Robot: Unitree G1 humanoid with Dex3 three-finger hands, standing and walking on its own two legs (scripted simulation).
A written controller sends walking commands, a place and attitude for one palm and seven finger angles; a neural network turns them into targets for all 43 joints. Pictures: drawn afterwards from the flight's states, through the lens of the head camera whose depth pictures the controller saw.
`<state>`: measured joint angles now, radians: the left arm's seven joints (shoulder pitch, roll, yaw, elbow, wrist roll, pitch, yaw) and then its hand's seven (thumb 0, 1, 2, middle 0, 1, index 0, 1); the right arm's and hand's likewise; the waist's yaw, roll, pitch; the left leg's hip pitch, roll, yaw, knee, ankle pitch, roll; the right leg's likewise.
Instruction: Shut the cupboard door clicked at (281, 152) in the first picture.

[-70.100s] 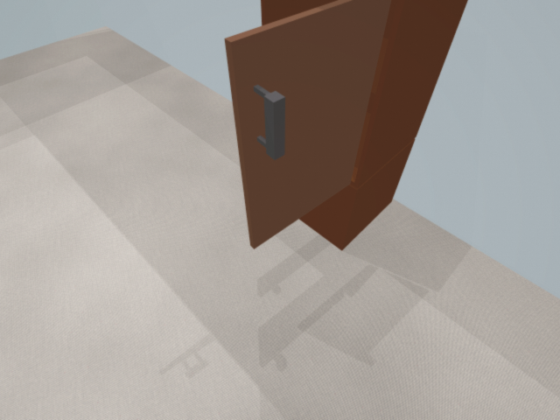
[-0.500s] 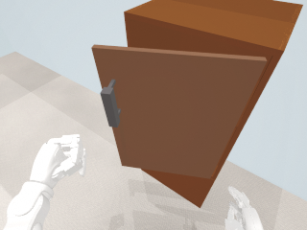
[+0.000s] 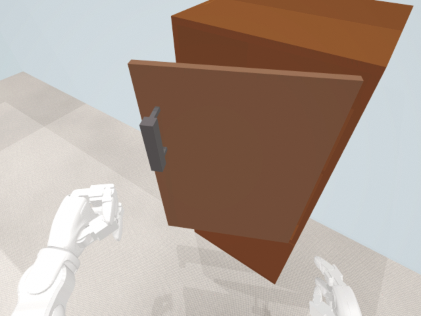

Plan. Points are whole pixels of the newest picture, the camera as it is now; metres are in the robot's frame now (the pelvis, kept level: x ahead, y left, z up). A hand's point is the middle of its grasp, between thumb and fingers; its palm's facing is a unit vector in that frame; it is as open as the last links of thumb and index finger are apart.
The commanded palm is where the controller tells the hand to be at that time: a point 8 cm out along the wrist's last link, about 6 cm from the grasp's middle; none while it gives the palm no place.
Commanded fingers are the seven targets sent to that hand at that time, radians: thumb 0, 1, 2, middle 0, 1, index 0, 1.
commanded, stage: bring the fist close to the handle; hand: left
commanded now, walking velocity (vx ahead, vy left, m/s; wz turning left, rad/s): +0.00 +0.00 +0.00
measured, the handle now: (157, 139) +0.44 +0.16 +0.11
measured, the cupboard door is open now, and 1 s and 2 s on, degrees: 25 25 15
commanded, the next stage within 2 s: push the door shut along its arc in 1.26 s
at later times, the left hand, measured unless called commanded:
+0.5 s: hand (136, 194) +0.29 +0.17 +0.11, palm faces -0.06 -1.00 -0.06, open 3.1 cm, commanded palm +0.28 +0.21 +0.11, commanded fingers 0.00 0.90 0.90 -1.30 -1.50 -1.30 -1.50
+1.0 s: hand (153, 174) +0.34 +0.14 +0.11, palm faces -0.06 -1.00 -0.05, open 3.1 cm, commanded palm +0.31 +0.20 +0.11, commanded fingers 0.00 0.90 0.90 -1.30 -1.50 -1.30 -1.50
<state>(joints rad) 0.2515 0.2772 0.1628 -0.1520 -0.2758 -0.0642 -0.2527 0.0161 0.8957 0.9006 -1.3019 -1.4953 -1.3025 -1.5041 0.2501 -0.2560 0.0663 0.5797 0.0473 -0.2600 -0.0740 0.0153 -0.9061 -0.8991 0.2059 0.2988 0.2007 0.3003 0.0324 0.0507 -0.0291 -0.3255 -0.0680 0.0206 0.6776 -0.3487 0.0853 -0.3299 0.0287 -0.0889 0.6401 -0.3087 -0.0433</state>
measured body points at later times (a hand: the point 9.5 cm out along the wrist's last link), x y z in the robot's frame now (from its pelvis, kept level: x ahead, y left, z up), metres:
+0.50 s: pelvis +0.01 -0.01 +0.00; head +0.01 -0.02 +0.45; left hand +0.29 +0.22 +0.11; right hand +0.17 -0.26 -0.07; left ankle +0.01 +0.06 -0.72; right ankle +0.02 -0.09 -0.72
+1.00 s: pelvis +0.02 -0.01 +0.00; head +0.03 -0.03 +0.45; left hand +0.33 +0.20 +0.12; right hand +0.18 -0.26 -0.08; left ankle +0.01 +0.06 -0.72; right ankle +0.02 -0.09 -0.72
